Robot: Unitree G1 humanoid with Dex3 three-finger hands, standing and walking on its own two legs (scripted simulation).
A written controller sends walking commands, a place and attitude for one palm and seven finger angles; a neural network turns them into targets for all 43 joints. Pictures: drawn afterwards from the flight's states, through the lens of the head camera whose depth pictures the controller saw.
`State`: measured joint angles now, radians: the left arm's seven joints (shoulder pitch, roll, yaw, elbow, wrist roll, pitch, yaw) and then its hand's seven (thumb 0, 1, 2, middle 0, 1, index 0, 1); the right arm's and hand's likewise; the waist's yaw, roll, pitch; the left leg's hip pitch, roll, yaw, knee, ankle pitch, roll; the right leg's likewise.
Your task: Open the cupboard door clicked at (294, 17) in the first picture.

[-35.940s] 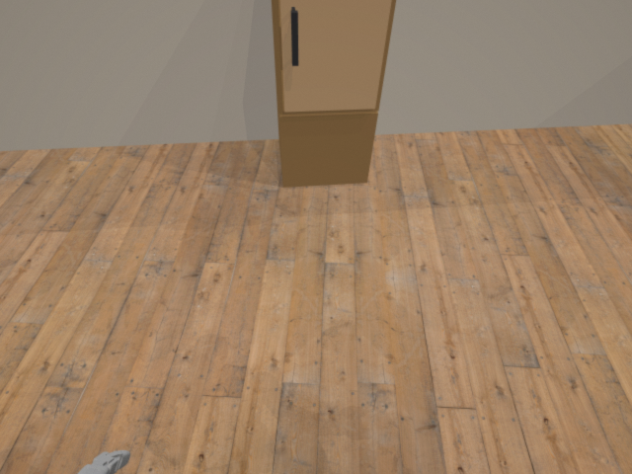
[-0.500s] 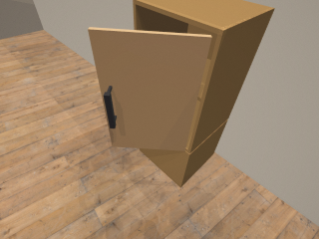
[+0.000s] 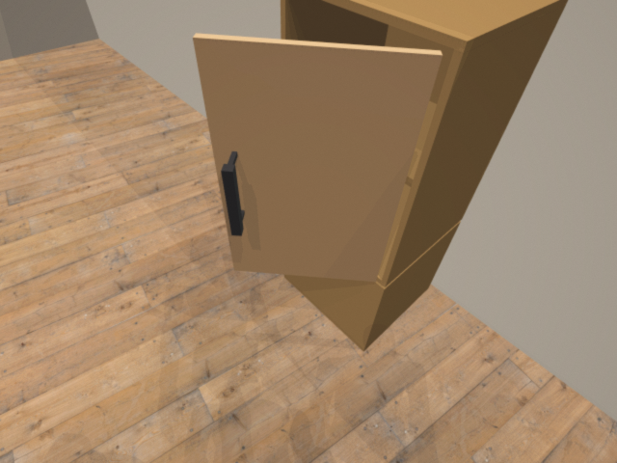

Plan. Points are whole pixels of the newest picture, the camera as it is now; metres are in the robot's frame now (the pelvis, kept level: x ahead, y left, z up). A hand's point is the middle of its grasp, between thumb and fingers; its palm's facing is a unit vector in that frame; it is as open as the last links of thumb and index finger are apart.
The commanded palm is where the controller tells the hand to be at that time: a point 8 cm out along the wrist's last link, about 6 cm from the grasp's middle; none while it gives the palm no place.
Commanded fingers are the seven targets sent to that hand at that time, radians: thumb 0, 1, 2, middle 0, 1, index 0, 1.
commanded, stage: shuffle to correct the standing spot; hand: left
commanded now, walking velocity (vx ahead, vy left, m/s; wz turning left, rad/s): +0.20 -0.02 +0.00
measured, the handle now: (235, 195) +0.60 +0.20 -0.04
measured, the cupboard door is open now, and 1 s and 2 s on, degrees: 43 43 43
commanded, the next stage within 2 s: come to a stop and stand still in 0.08 s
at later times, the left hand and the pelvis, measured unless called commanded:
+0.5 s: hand (182, 441) +0.18 +0.20 -0.16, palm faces -0.02 -0.98 -0.21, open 7.3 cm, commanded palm none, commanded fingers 0.00 0.90 0.90 -0.20 -0.30 -0.20 -0.30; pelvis +0.09 +0.02 +0.01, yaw -2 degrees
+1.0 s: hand out of the picture +0.11 +0.22 -0.18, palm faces +0.06 -0.98 -0.18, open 7.3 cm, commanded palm none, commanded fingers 0.00 0.90 0.90 -0.20 -0.30 -0.20 -0.30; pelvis +0.04 +0.04 +0.00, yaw -2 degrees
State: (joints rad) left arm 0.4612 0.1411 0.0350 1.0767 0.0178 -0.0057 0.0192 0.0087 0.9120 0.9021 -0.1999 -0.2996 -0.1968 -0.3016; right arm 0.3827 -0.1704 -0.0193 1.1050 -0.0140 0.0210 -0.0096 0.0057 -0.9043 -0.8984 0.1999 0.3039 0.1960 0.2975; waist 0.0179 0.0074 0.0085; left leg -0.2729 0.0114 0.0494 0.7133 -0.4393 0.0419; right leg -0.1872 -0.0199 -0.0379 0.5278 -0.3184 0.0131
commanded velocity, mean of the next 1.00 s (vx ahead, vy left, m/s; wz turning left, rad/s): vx -0.02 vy -0.01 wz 0.00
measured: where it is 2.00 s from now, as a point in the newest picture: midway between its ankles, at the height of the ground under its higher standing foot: outside the picture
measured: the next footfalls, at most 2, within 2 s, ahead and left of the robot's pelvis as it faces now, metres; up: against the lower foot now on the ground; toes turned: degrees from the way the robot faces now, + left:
right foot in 0.58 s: +0.18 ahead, -0.12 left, +0.00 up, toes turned -7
left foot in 0.94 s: +0.06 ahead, +0.14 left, +0.00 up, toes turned -1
